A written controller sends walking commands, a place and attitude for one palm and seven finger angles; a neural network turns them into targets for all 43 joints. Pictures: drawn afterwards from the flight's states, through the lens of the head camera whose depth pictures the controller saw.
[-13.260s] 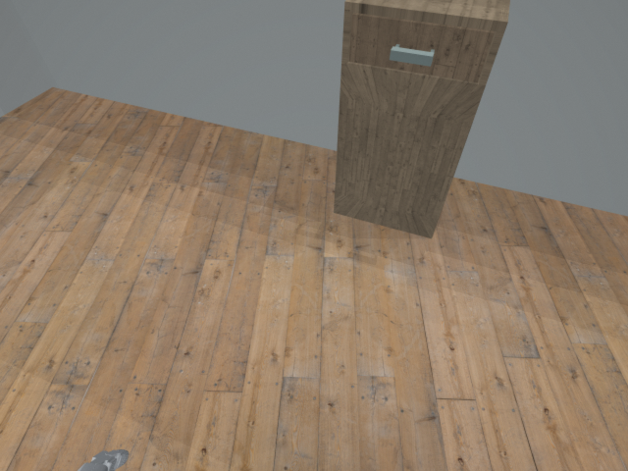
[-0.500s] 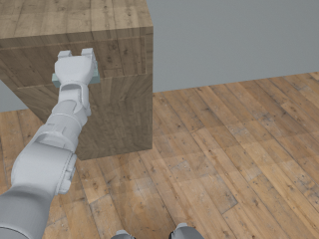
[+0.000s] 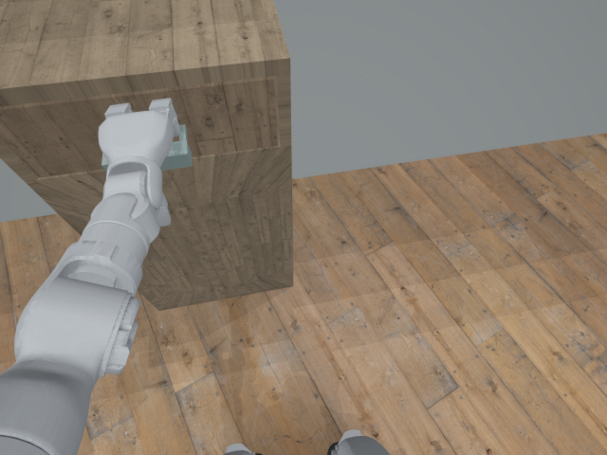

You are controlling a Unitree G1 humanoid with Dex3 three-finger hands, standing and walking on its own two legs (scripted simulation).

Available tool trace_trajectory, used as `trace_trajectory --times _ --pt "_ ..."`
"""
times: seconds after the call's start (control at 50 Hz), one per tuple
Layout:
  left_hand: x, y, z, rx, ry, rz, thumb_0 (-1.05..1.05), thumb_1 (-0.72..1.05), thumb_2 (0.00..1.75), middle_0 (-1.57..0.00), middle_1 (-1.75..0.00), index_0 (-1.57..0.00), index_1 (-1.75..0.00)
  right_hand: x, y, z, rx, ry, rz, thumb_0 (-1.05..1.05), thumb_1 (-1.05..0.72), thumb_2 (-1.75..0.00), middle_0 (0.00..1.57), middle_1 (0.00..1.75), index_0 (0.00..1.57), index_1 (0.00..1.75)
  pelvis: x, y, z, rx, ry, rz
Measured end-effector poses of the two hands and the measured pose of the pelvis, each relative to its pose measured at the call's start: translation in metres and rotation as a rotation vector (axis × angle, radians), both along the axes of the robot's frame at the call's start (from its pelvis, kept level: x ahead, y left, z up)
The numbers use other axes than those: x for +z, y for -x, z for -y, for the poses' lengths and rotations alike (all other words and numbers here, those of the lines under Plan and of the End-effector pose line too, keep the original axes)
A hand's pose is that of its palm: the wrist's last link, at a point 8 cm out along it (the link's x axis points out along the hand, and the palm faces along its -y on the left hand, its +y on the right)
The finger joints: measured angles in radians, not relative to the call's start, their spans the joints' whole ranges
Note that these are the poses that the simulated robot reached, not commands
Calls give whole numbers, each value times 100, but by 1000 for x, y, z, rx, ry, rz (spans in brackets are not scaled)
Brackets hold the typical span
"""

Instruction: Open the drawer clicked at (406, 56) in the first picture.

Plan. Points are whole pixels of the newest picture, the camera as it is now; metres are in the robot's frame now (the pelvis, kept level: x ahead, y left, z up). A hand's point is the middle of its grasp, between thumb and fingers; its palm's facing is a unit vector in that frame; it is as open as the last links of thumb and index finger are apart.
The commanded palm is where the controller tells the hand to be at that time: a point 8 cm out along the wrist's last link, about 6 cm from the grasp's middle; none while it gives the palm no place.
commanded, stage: lift the fingers back up to retry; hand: left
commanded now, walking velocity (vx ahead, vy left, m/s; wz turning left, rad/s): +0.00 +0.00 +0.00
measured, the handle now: (148, 147) +0.57 +0.18 +0.03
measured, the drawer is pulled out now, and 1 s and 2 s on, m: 0.00 0.00 0.00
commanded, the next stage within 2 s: re-aim the fingers above the handle in 0.46 s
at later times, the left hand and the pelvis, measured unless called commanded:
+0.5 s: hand (138, 146) +0.52 +0.17 +0.09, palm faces -0.05 -0.05 -1.00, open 13.8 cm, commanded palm +0.49 +0.17 +0.15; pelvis +0.04 -0.01 +0.02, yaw +1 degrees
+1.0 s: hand (143, 147) +0.51 +0.16 +0.09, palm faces -0.04 -0.03 -1.00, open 13.8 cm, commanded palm +0.49 +0.17 +0.15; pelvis +0.03 -0.02 +0.02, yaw +1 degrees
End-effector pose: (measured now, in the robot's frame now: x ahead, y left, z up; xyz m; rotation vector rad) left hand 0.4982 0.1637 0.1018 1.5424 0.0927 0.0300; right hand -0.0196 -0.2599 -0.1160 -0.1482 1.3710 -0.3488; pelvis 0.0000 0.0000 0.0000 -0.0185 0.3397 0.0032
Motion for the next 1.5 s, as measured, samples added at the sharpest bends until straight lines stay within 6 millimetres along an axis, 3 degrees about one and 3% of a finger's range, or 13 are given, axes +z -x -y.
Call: trace_trajectory --times 0.16,0.36,0.5,0.62,0.78,1.18,1.5 --pt "20 -5 -7 -5 4 32 0 -49 30 -33 -120 -33 -122 4 -23 2 23 -17 -1 0 -91 -90 21 30 20 30 8 -17 1 8 -2 24" --pt "40 -6 -4 -10 21 18 0 -49 30 -34 -120 -33 -120 7 -76 8 64 -35 69 0 -91 -90 20 30 20 30 16 -36 5 15 -9 63" --pt "38 0 -7 2 16 -7 0 -49 30 -33 -120 -33 -120 8 -111 12 101 -41 130 0 -91 -90 20 30 20 30 18 -40 11 18 -16 80" --pt "39 8 -4 -21 9 6 0 -49 30 -33 -120 -32 -120 9 -125 17 125 -38 153 0 -91 -90 20 30 20 30 18 -41 15 28 -20 89" --pt "44 8 2 -8 5 26 0 -49 30 -32 -120 -32 -120 7 -118 21 117 -39 143 0 -91 -90 20 30 20 30 18 -37 19 29 -24 95" --pt "43 12 -5 -4 -7 13 0 -49 30 -32 -120 -32 -120 9 -58 27 44 -13 70 0 -91 -90 20 30 20 30 18 -24 19 10 -22 98" --pt "43 5 -4 -3 -9 19 0 -49 30 -32 -120 -32 -120 10 -58 15 45 -11 101 0 -91 -90 20 30 20 30 17 -19 10 6 -17 83"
